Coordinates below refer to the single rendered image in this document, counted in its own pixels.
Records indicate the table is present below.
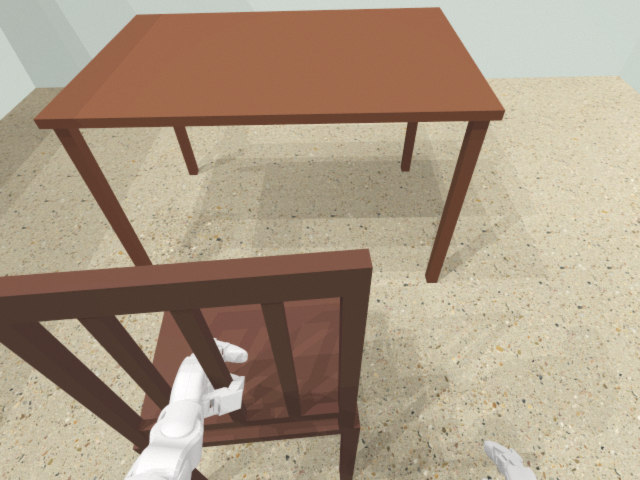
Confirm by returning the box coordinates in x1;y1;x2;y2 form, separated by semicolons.
33;7;505;283

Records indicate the robot right hand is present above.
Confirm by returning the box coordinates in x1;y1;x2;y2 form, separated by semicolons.
482;441;537;480

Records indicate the left robot forearm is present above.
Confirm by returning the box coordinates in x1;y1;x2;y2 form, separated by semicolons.
124;400;204;480

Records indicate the chair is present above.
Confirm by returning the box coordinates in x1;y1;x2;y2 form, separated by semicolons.
0;249;373;480

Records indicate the robot left hand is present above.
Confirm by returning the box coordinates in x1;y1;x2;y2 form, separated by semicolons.
169;338;248;418

